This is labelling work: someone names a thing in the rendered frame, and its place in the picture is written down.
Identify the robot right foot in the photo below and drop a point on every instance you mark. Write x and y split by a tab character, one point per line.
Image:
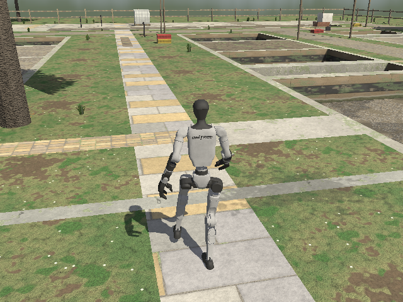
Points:
208	263

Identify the right robot upper arm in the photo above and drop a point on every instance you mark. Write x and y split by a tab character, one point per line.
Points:
224	143

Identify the left robot upper arm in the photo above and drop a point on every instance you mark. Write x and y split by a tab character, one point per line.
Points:
178	143

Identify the robot torso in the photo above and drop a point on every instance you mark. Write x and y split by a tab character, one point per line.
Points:
201	151

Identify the robot left forearm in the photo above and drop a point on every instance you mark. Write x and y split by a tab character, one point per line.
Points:
168	170

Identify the robot right hand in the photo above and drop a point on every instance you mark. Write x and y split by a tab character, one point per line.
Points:
220	162

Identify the robot right forearm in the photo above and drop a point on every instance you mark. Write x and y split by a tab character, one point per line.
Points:
226	161

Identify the robot left hand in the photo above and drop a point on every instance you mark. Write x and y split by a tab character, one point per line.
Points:
162	191

